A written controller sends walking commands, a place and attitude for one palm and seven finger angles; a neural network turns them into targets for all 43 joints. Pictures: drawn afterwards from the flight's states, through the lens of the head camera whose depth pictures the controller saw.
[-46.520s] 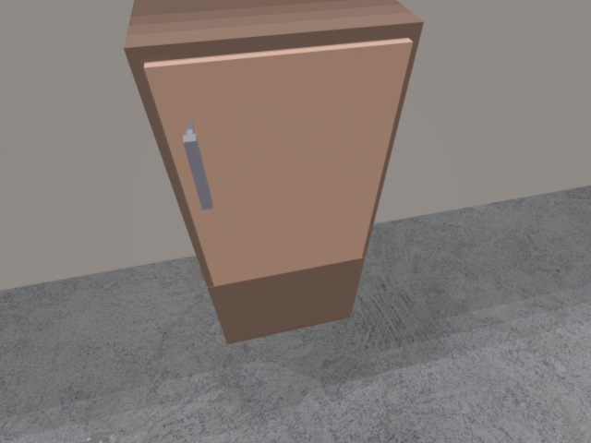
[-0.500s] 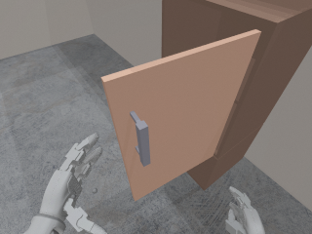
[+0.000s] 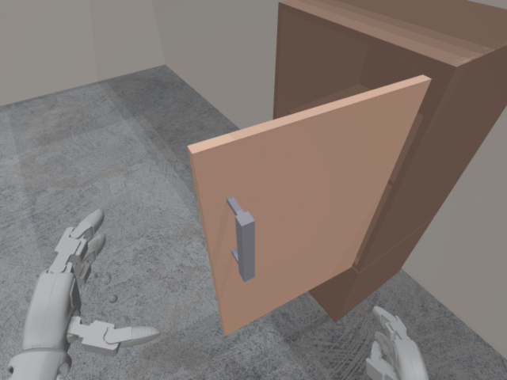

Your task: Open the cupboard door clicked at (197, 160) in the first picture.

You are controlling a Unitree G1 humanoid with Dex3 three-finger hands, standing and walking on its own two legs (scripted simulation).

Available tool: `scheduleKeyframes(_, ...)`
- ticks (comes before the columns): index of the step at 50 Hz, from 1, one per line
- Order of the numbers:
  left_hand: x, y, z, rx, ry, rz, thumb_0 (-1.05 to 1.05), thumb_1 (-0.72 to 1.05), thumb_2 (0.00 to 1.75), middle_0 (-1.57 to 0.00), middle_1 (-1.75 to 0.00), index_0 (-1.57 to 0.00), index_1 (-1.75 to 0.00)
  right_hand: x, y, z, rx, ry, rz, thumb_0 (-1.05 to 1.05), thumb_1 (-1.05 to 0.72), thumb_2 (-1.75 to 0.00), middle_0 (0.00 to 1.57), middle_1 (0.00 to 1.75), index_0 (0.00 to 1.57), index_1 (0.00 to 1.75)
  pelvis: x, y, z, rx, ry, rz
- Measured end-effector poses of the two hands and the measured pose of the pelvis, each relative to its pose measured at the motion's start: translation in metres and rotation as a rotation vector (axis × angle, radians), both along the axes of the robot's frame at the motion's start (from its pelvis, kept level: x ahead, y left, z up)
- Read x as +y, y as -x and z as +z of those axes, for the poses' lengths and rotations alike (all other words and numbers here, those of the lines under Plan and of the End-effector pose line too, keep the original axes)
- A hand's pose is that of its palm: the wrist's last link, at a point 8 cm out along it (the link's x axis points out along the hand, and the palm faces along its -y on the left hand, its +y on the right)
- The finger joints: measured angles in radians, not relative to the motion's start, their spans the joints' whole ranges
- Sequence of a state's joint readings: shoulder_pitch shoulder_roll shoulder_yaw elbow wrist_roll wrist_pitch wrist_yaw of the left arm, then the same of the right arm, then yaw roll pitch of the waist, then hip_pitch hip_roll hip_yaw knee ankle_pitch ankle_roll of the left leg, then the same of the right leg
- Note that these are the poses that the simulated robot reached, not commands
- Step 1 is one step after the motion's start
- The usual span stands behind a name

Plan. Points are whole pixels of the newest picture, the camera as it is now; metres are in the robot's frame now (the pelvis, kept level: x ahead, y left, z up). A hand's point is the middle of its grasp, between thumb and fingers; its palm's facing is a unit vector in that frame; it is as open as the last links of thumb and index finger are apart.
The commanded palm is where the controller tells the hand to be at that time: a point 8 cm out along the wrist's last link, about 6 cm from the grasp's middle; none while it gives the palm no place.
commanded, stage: draw the hand back to the body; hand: left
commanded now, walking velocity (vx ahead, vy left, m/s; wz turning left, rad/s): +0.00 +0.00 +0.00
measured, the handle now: (240, 240) +0.31 +0.06 +0.08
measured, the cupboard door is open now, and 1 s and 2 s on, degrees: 84 84 84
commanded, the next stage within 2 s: step back with the hand held close in 0.88 s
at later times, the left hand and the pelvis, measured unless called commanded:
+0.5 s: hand (70, 257) +0.20 +0.25 +0.16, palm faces +0.44 -0.81 -0.40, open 9.1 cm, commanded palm +0.16 +0.29 +0.18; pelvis +0.01 -0.01 +0.01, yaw -1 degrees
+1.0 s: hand (74, 259) +0.20 +0.24 +0.17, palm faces +0.44 -0.81 -0.39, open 7.4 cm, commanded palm +0.16 +0.28 +0.19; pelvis +0.01 -0.02 +0.02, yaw -1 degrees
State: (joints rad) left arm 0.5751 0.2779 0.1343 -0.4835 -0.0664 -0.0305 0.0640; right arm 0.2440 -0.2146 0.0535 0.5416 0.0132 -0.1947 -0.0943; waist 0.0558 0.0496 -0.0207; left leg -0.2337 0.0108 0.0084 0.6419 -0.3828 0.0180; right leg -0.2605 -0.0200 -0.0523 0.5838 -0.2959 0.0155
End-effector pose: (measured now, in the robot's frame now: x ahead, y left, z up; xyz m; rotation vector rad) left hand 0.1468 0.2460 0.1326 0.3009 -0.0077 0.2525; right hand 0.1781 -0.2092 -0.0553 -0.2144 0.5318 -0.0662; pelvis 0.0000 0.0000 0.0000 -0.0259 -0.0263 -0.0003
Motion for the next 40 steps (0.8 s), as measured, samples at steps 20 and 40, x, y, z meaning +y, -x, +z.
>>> scheduleKeyframes(20,0.032,-0.013,0.041,-0.081,-0.149,0.146,0.0,0.42,0.7,-0.2,-0.3,-0.19,-0.3,-0.007,-0.011,-0.007,0.104,-0.009,-0.006,0.01,-0.91,-0.9,0.2,0.3,0.2,0.3,-0.004,-0.013,0.014,-0.044,-0.012,-0.014)
scheduleKeyframes(40,0.031,-0.016,0.047,-0.106,-0.153,0.167,0.01,0.87,0.89,-0.21,-0.3,-0.21,-0.3,-0.027,-0.005,-0.008,0.129,-0.001,-0.034,0.01,-0.91,-0.9,0.2,0.3,0.2,0.3,-0.014,-0.012,0.016,-0.054,-0.013,-0.022)
